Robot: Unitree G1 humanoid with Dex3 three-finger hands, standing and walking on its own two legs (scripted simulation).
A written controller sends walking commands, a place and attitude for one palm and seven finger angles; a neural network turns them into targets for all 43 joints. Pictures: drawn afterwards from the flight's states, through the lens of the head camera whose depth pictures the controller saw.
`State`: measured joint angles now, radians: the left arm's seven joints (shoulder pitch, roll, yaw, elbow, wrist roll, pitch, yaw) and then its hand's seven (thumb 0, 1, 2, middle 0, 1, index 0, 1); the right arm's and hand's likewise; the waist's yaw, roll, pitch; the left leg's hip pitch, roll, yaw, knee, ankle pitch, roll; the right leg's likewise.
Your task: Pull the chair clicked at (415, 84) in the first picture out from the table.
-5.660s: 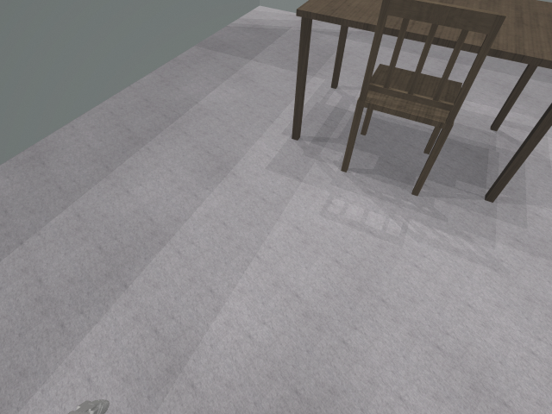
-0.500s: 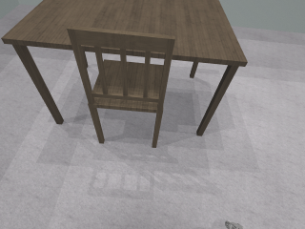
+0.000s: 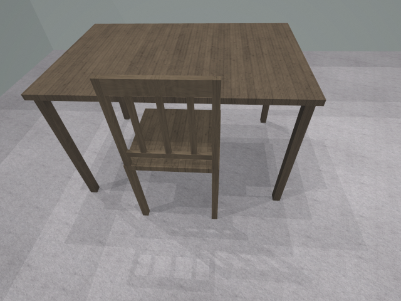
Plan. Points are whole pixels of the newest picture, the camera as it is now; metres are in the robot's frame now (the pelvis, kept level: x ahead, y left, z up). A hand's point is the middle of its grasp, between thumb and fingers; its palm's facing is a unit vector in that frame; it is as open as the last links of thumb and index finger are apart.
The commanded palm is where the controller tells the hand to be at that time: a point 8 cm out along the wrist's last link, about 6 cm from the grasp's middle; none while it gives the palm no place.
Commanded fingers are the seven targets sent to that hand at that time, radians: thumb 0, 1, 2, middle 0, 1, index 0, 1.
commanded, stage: take the last steps up to it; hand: left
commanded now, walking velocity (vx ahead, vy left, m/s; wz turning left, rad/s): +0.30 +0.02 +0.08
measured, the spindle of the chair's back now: (164, 126) +0.72 +0.18 -0.11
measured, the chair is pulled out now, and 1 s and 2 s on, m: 0.00 0.00 0.00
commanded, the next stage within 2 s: come to a stop and stand still in 0.58 s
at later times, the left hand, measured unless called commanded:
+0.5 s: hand out of the picture +0.12 +0.23 -0.19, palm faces +0.08 -0.99 -0.15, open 7.4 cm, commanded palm none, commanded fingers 0.00 0.90 0.90 -0.20 -0.30 -0.20 -0.30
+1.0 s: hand (135, 231) +0.34 +0.21 -0.18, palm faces +0.02 -0.98 -0.20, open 7.2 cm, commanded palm none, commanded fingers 0.00 0.90 0.90 -0.20 -0.30 -0.20 -0.30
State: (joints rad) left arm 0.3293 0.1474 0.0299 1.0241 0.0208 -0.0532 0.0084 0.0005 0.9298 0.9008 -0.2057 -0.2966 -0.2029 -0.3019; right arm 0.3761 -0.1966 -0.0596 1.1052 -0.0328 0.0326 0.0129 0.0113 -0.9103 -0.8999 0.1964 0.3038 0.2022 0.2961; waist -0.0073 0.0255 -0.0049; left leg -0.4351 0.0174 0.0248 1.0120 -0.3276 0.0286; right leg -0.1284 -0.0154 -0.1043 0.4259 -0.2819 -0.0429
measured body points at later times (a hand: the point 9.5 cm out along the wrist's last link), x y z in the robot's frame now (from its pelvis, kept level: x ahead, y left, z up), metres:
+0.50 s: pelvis +0.16 +0.07 -0.01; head +0.19 +0.09 +0.44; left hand +0.12 +0.29 -0.18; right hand +0.26 -0.16 -0.15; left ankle +0.19 +0.15 -0.74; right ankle +0.10 -0.06 -0.66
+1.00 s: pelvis +0.25 +0.05 -0.01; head +0.28 +0.04 +0.44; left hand +0.34 +0.27 -0.16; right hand +0.23 -0.17 -0.17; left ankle +0.22 +0.16 -0.73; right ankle +0.29 -0.06 -0.74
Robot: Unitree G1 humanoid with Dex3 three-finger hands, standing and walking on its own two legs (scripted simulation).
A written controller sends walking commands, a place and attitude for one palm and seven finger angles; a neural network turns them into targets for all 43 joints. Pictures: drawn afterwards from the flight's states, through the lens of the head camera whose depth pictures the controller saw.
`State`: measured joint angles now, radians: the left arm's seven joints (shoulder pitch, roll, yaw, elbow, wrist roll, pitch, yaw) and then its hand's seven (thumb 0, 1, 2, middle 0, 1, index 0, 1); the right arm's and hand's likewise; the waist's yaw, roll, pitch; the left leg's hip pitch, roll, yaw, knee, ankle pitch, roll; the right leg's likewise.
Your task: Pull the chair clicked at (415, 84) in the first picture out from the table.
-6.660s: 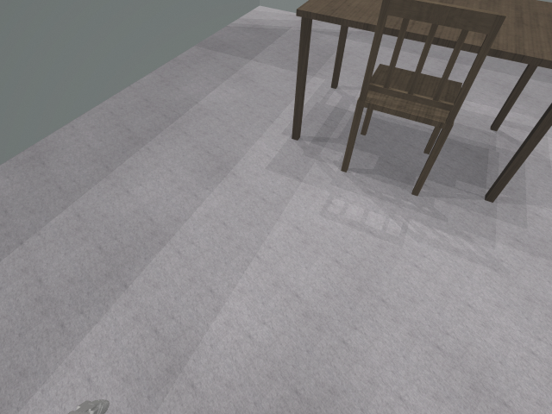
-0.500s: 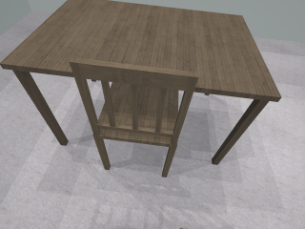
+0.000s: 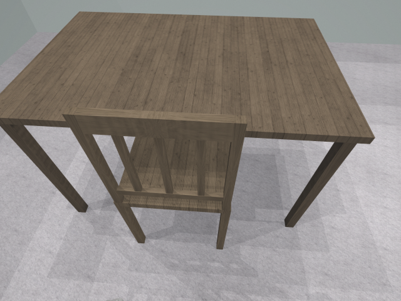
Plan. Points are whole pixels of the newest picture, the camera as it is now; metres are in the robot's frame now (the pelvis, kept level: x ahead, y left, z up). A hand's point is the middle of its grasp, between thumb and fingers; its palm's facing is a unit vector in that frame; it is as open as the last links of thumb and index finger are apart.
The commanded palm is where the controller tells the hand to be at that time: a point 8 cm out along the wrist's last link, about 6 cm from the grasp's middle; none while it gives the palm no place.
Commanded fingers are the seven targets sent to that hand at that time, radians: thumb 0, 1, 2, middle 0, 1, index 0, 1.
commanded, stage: come to a stop and stand still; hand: left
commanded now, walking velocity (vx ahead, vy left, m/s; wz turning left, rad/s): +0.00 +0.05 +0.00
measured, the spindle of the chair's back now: (164, 167) +0.48 +0.12 -0.10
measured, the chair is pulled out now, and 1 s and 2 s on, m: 0.00 0.00 0.00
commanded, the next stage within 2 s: look again from close up in 1.56 s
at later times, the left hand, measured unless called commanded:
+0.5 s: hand out of the picture -0.03 +0.26 -0.17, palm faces +0.03 -0.97 -0.23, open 7.4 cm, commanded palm none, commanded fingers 0.00 0.90 0.90 -0.20 -0.30 -0.20 -0.30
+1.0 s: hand out of the picture +0.02 +0.21 -0.17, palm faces +0.01 -0.98 -0.21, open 7.3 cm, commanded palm none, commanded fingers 0.00 0.90 0.90 -0.20 -0.30 -0.20 -0.30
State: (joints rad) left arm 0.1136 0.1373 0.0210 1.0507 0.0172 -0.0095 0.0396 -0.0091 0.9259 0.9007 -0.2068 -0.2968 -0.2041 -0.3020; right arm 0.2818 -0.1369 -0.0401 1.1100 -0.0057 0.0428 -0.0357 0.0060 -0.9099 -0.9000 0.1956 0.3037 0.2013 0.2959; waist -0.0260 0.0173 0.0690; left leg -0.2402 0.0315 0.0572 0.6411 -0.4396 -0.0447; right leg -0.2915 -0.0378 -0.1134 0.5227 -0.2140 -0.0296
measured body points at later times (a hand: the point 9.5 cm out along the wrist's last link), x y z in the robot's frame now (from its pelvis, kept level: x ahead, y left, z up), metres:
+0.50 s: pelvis -0.02 +0.07 +0.00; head -0.03 +0.07 +0.45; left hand -0.03 +0.31 -0.15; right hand +0.03 -0.16 -0.15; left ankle -0.02 +0.12 -0.73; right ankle +0.04 -0.10 -0.73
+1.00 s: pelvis +0.01 +0.04 +0.01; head +0.02 +0.02 +0.45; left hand +0.02 +0.26 -0.15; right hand +0.01 -0.18 -0.16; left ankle -0.02 +0.12 -0.73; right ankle +0.04 -0.10 -0.73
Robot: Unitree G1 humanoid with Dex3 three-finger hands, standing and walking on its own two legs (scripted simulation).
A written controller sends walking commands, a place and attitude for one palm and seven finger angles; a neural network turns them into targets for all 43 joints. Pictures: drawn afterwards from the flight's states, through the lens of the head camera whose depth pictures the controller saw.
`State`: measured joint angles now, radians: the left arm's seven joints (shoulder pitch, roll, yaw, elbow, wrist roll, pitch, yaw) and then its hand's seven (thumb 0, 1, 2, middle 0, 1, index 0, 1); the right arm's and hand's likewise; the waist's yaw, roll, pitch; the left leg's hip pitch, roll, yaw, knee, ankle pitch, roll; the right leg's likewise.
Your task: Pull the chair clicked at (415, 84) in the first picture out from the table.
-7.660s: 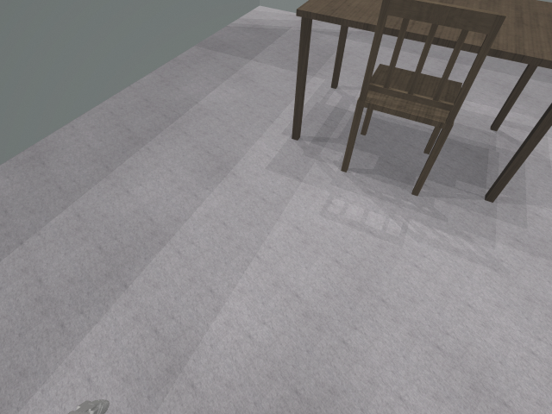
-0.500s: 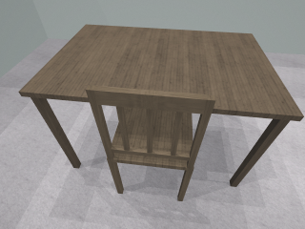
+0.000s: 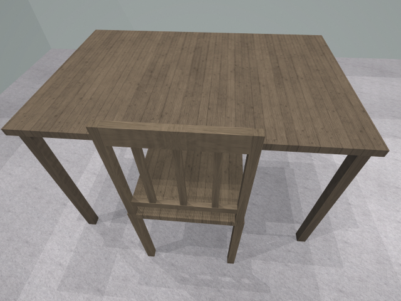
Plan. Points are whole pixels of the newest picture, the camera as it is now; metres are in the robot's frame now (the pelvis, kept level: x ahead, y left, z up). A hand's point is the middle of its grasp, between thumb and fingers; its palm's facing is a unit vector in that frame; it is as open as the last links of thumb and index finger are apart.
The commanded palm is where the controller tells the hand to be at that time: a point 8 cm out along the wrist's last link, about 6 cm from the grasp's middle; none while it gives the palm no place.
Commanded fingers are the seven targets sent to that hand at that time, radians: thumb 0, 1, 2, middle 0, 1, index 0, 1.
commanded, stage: come to a stop and stand still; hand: left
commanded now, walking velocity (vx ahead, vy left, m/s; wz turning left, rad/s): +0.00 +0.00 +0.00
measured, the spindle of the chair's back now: (180, 179) +0.46 +0.09 -0.11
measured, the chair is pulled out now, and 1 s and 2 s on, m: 0.00 0.00 0.00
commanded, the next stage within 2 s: look again from close up in 0.56 s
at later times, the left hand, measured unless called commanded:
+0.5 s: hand out of the picture -0.01 +0.13 -0.17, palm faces +0.02 -0.98 -0.20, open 7.3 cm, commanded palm none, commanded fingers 0.00 0.90 0.90 -0.20 -0.30 -0.20 -0.30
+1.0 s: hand out of the picture -0.02 +0.12 -0.17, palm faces +0.04 -0.98 -0.18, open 7.3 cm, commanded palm none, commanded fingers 0.00 0.90 0.90 -0.20 -0.30 -0.20 -0.30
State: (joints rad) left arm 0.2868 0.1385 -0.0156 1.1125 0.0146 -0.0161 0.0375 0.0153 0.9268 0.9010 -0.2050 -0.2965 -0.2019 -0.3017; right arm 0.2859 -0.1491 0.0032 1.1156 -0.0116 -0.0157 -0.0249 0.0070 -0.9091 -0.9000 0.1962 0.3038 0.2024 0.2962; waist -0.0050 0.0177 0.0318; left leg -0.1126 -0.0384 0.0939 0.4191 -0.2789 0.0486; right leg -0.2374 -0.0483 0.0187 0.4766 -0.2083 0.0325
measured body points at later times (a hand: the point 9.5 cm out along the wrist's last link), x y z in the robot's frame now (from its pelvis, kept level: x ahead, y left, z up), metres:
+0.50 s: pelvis +0.00 -0.03 +0.00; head +0.00 -0.05 +0.45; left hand -0.01 +0.19 -0.15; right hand -0.01 -0.25 -0.17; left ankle -0.03 +0.08 -0.74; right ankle +0.03 -0.14 -0.74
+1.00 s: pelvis +0.00 -0.04 +0.00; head +0.00 -0.05 +0.45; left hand -0.02 +0.17 -0.15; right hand -0.03 -0.24 -0.17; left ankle -0.03 +0.08 -0.74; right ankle +0.03 -0.14 -0.74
